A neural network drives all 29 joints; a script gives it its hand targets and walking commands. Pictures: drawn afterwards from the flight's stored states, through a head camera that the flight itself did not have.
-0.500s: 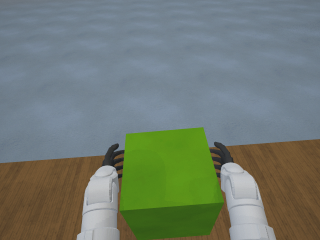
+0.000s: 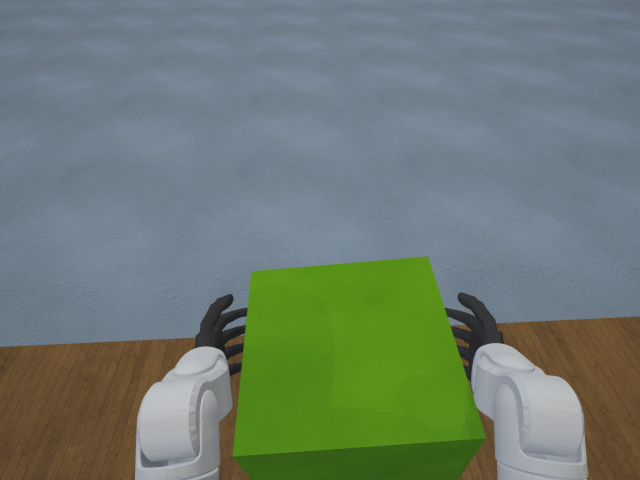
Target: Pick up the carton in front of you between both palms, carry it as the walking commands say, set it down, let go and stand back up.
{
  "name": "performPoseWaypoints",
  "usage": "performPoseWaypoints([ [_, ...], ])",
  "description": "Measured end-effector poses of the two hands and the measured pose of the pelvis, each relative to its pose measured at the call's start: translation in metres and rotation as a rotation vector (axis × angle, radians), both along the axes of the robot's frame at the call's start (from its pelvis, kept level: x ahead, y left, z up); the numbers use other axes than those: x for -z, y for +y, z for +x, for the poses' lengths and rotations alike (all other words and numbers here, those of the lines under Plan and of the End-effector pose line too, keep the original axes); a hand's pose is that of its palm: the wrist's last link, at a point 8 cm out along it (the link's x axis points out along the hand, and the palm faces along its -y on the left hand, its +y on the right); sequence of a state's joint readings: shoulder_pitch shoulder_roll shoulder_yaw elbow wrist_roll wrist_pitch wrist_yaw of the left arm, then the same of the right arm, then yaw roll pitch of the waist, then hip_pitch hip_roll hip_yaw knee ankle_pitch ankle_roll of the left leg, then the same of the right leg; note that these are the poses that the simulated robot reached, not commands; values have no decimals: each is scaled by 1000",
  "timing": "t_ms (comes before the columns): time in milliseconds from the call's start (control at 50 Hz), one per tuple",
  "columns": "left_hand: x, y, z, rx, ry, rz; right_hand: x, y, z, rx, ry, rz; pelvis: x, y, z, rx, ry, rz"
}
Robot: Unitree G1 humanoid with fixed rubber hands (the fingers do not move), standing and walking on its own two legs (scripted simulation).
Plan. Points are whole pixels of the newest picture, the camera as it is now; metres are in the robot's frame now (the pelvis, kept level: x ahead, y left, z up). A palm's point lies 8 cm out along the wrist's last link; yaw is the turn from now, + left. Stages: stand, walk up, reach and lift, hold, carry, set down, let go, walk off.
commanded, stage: carry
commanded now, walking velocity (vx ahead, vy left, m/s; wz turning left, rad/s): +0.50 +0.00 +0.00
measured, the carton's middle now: (349, 391) +0.25 -0.01 +0.01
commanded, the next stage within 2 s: none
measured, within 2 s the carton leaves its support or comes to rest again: neither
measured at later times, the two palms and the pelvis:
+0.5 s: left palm (245, 177) +0.59 +0.14 +0.10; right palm (422, 183) +0.56 -0.16 +0.10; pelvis +0.31 +0.02 +0.00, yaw -3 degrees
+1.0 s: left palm (278, 90) +1.00 +0.11 +0.09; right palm (397, 92) +1.00 -0.19 +0.08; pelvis +0.64 -0.04 -0.01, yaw -2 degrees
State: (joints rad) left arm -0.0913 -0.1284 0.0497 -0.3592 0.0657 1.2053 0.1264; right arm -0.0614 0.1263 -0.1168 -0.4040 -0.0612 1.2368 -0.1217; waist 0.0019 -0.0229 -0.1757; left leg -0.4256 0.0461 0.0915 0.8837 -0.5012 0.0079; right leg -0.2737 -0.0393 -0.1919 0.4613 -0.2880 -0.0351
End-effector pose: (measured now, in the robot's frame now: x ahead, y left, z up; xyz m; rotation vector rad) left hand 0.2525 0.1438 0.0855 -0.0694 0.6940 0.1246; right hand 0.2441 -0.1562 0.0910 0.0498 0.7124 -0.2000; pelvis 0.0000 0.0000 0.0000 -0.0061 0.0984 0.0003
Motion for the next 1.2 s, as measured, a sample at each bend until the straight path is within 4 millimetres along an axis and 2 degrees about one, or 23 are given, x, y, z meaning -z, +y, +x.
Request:
performPoseWaypoints([
  [60, -1, 11, 23, -33, 19, -8, -2, 11, 32, -30, 19, 1, -4, 4, 32, 6, 5, 15],
  [100, -3, 19, 45, -46, 8, -11, -3, 19, 57, -41, 7, 1, -3, 9, 57, 9, 1, 15],
  [200, 1, 35, 118, -37, -45, -15, 4, 35, 124, -32, -45, 1, 14, 28, 123, 44, -19, 25],
  [260, -1, 31, 160, 4, -4, -1, 9, 31, 152, 10, -5, 17, 8, 36, 157, 66, -7, 12],
  [340, -7, 19, 214, 66, 21, 11, 5, 21, 187, 70, 21, 21, -5, 38, 204, 64, 6, -11],
  [400, -11, 12, 255, 84, 5, 9, -1, 14, 225, 86, 7, 12, -9, 34, 241, 54, 2, -22],
  [460, -15, 5, 302, 71, -37, -1, -9, 6, 278, 78, -36, 8, -5, 25, 280, 50, -12, -16],
  [540, -18, -6, 376, 28, -102, -3, -11, -6, 363, 46, -102, 20, 9, 8, 339, 36, -25, -3],
  [620, -7, -18, 451, -12, -116, 36, 6, -18, 455, -30, -116, 17, 33, -13, 404, 15, -45, 0],
  [660, 3, -20, 479, -33, -63, 56, 17, -20, 493, -68, -65, 14, 32, -21, 426, 16, -39, 4],
  [740, 17, -20, 525, -77, 47, 50, 31, -19, 550, -75, 45, 56, 17, -33, 468, 11, -28, 20],
  [820, 15, -22, 584, -97, 51, 26, 32, -22, 606, -56, 49, 76, 7, -40, 512, 14, -16, 31],
  [900, 5, -29, 654, -78, -2, 12, 22, -29, 668, -45, -5, 55, 4, -41, 562, 21, -5, 30],
  [980, -5, -34, 728, -42, -52, 15, 9, -34, 735, -29, -54, 33, 7, -38, 621, 37, 7, 20],
  [1080, -4, -36, 823, 3, -105, -2, 3, -36, 818, 4, -105, -1, 28, -29, 708, 47, -5, 3],
  [1140, 4, -42, 869, 34, -74, -19, 8, -41, 854, 35, -74, -19, 25, -27, 746, 37, -6, 31],
  [1200, 10, -52, 904, 49, -11, -33, 15, -51, 878, 85, -13, 10, 14, -22, 784, 39, 8, 8],
])
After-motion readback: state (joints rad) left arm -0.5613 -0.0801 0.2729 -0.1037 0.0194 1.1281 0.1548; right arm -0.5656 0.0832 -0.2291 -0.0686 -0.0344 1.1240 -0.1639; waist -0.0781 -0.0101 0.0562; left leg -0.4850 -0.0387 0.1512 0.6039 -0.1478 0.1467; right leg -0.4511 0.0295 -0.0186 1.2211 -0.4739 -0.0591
